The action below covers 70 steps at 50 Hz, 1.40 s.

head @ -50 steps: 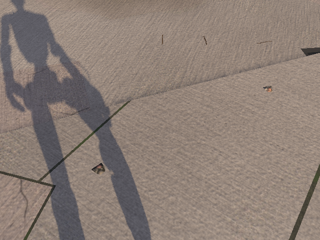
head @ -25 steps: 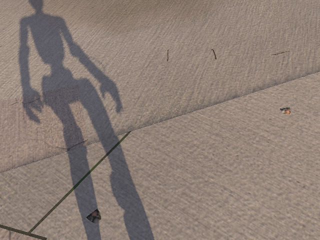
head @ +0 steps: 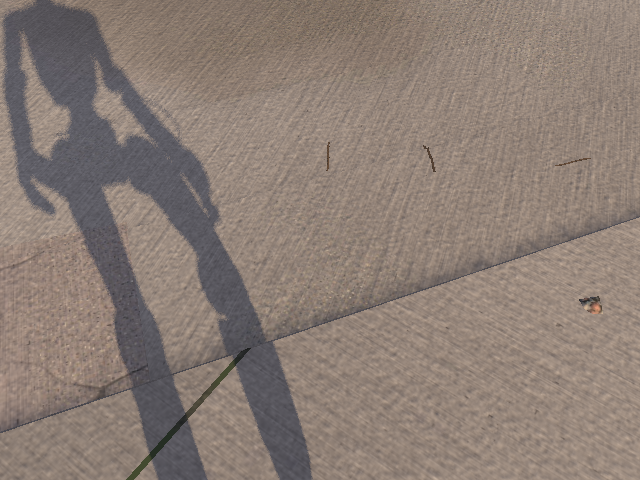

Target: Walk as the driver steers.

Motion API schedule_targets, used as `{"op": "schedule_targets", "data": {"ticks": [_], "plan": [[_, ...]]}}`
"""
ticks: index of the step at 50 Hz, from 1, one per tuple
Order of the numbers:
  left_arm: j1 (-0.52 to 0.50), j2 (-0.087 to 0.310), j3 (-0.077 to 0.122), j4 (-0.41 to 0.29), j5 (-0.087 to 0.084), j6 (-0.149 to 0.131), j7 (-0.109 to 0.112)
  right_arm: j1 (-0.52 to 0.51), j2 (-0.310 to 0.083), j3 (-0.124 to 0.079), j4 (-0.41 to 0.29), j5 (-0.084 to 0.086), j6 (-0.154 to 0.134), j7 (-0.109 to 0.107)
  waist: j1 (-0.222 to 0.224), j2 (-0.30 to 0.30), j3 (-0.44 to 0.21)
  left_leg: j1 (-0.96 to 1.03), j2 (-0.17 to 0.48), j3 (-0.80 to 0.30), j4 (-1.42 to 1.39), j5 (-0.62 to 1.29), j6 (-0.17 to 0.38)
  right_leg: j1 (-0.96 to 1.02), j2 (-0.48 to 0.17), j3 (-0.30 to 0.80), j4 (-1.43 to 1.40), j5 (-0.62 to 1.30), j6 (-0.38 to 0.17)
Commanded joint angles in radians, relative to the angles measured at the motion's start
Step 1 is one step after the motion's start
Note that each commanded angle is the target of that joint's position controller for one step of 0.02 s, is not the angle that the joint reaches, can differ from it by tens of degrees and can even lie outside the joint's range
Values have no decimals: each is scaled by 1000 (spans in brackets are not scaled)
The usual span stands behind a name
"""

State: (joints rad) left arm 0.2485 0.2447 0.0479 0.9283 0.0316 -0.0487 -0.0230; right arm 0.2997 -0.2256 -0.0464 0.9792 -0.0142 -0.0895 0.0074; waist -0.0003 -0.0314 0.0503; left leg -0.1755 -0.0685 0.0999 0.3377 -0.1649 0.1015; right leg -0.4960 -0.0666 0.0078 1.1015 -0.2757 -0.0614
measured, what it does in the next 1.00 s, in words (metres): walks ahead: right foot, then left foot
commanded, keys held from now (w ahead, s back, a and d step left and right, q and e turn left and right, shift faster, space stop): w+e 0.20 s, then e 0.14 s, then no key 0.66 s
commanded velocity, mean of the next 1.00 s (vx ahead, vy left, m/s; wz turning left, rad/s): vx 0.21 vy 0.00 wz -0.20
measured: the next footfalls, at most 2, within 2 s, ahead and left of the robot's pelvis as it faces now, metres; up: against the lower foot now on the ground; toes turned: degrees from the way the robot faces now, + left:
right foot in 0.34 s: +0.34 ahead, -0.11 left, +0.00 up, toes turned -12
left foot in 0.84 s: +0.35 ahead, +0.08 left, +0.00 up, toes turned -12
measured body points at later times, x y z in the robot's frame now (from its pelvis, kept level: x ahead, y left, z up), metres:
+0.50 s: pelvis +0.24 -0.05 -0.01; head +0.28 -0.07 +0.43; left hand +0.38 +0.18 -0.14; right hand +0.26 -0.31 -0.16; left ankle +0.20 +0.09 -0.65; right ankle +0.30 -0.11 -0.74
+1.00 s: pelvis +0.30 -0.03 +0.00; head +0.30 -0.02 +0.45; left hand +0.40 +0.19 -0.15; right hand +0.28 -0.27 -0.15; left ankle +0.31 +0.08 -0.74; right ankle +0.30 -0.11 -0.74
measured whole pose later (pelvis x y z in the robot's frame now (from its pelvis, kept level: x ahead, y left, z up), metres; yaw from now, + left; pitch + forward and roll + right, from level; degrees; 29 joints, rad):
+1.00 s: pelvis +0.30 -0.03 +0.00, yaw -13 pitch -1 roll +0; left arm 0.24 0.19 0.01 1.01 0.01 -0.01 0.02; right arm 0.27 -0.17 -0.01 1.04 -0.01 -0.01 -0.04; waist 0.01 -0.02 0.01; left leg -0.14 0.00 0.01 0.39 -0.23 0.01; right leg -0.18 0.07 -0.02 0.36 -0.16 -0.07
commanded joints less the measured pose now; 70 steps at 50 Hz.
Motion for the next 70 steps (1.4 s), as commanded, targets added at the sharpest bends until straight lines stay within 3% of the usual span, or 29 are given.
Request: {"op": "schedule_targets", "data": {"ticks": [1,6,11,14,15,16,17,18,19,20,21,22,23,25,28,32,35,38,40,41,42,43,44,45,48,53,70], "plan": [[39,32,6,-32,5,18,-12,51,-107,-17,-17,6,-25,-4,29,82,-4,49,268,-205,-217,222,110,-107,-42,-4,-41,90,26],[-137,21,-5,-86,-11,14,-16,110,-93,-9,3,-2,-25,-8,-12,84,45,90,244,-77,-239,285,66,-163,-18,-11,-264,258,28],[-255,8,-18,-135,-3,5,-18,168,-88,-2,33,-7,-21,-26,-43,78,77,215,277,15,-186,483,47,-137,15,-92,-454,280,-15],[-158,23,-9,-115,9,-8,-11,140,-122,-9,31,-6,-10,-46,2,113,11,276,280,62,36,929,15,0,100,-156,-500,176,-56],[-59,41,0,-87,10,-14,-6,122,-137,-14,26,-6,-3,-52,39,124,-42,275,275,69,177,997,6,91,136,-164,-523,157,-76],[66,63,13,-49,17,-25,-3,104,-148,-17,17,0,4,-54,90,116,-108,230,259,81,368,911,-12,236,154,-147,-607,234,-100],[172,128,36,-27,30,-34,5,86,-148,-18,-9,12,3,-51,143,64,-184,59,210,97,639,593,-44,445,54,-30,-642,486,-148],[154,235,62,-41,29,-30,13,194,-27,3,-45,21,1,-40,47,-176,-317,-288,46,85,1015,-447,-84,776,-284,334,-492,1224,-297],[210,236,66,-47,-29,-16,11,193,-87,-9,-47,26,12,-41,88,-82,-483,-371,15,-106,1153,-449,-92,844,-356,503,-573,1285,-405],[106,191,57,-70,-36,-4,21,121,-91,-9,-60,21,16,-39,62,-10,-356,-411,76,-134,1129,-337,-91,704,-317,397,-641,1110,-372],[25,118,37,-80,-38,3,25,59,-85,-6,-73,9,16,-36,43,21,-209,-419,106,-127,1045,-277,-93,548,-262,322,-703,965,-322],[-5,76,24,-78,-37,6,29,33,-87,-10,-74,-5,25,-34,14,49,-131,-386,126,-129,974,-251,-97,434,-212,262,-749,894,-275],[-14,57,16,-74,-39,6,35,52,-79,-11,-72,-20,47,-31,-11,42,-108,-318,137,-130,910,-235,-103,344,-179,208,-780,859,-245],[-2,66,13,-61,-22,-3,33,91,-46,-7,-59,-20,82,-29,-36,29,-118,-229,120,-115,837,-211,-109,266,-143,146,-796,893,-220],[-2,90,13,-56,-10,-11,29,82,-40,-7,-56,-13,100,-29,-46,-2,-141,-219,115,-108,731,-157,-114,261,-116,96,-808,863,-195],[10,86,6,-45,-9,5,31,-10,-55,-9,-67,-12,118,-35,-15,-48,-116,-229,126,-112,563,-113,-120,277,-100,118,-857,519,-148],[22,80,1,-32,-3,16,37,-48,-51,-7,-63,-6,125,-42,6,-57,-87,-193,120,-113,448,-137,-117,274,-108,154,-881,295,-145],[23,74,-4,-18,1,27,44,-51,-45,-2,-47,-1,121,-51,16,-65,-57,-132,99,-104,325,-194,-107,265,-115,190,-868,180,-154],[9,72,-8,-10,-6,33,50,-13,-32,4,-24,3,113,-58,-5,-48,-49,-54,86,-91,159,-148,-93,266,-110,202,-829,188,-140],[10,66,-11,-4,-12,34,53,15,-26,10,-10,0,104,-61,-22,-20,-45,26,101,-108,20,-30,-86,240,-101,201,-808,201,-108],[31,44,-19,0,-16,29,52,40,-54,8,3,-10,91,-65,-12,21,-61,104,168,-183,-22,43,-74,210,-79,196,-781,201,-67],[91,19,-21,5,-27,26,46,15,-116,0,1,-13,81,-64,50,118,-60,93,256,-285,-13,160,-38,208,1,130,-757,151,-34],[89,13,-22,31,-30,30,46,-30,-70,12,9,-1,77,-52,55,151,-35,-16,260,-280,-22,143,-17,290,45,86,-790,97,-20],[71,30,-19,43,-24,33,49,-44,-33,23,8,0,70,-44,43,131,-24,-53,231,-256,-33,79,-35,348,34,95,-796,131,-15],[40,52,-13,60,-21,35,48,-13,-45,23,39,6,69,-49,22,116,-10,-38,176,-210,-44,26,-60,365,4,112,-790,191,-23],[44,18,-25,108,-24,33,54,9,-34,28,72,4,71,-51,12,51,-3,6,176,-207,-35,49,-48,341,2,109,-805,183,-9],[85,-11,-44,205,-24,41,66,45,0,47,143,4,75,-54,8,41,19,9,161,-202,-41,47,-40,339,-8,104,-794,185,3]]}}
